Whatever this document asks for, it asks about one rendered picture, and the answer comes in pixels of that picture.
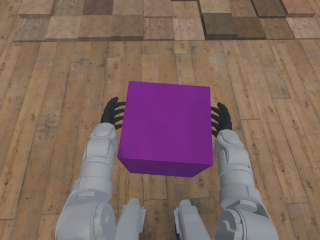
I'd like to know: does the carton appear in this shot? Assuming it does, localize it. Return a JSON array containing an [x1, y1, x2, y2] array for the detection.
[[117, 81, 213, 178]]

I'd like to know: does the robot left thigh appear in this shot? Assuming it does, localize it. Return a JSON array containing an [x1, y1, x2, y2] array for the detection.
[[114, 203, 146, 240]]

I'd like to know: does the robot right thigh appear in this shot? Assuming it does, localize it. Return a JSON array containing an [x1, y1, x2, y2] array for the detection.
[[173, 204, 211, 240]]

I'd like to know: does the robot right forearm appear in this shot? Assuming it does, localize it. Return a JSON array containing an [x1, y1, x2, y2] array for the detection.
[[213, 129, 279, 238]]

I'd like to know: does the robot thigh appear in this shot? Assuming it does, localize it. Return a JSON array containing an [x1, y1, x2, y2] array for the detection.
[[173, 204, 211, 240], [114, 203, 146, 240]]

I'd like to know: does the right robot upper arm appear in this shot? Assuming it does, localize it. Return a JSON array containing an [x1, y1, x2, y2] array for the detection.
[[214, 207, 279, 240]]

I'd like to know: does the right robot hand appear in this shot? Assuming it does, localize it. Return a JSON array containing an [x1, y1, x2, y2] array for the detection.
[[211, 102, 233, 137]]

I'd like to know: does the left robot upper arm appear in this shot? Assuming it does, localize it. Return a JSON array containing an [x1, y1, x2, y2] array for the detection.
[[55, 200, 117, 240]]

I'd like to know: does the robot left forearm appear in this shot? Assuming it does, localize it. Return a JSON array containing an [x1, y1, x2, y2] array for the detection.
[[55, 122, 118, 240]]

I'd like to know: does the left robot hand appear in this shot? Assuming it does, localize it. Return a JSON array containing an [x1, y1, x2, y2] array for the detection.
[[100, 96, 126, 130]]

